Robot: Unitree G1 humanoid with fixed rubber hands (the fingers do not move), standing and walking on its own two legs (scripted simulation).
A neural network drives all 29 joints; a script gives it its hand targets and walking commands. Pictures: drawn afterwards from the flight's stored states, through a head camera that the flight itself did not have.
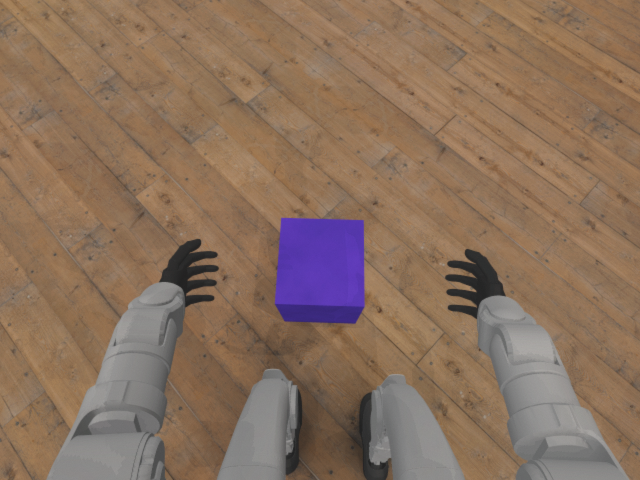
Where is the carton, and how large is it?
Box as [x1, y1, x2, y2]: [275, 218, 364, 323]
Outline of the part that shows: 281,218 275,304 284,320 354,323 364,306 363,220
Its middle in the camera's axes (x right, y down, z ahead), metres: +0.00 +0.10 +1.01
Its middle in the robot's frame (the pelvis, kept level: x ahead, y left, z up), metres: +0.50 +0.03 -0.56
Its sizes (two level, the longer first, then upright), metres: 0.210 0.200 0.250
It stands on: the floor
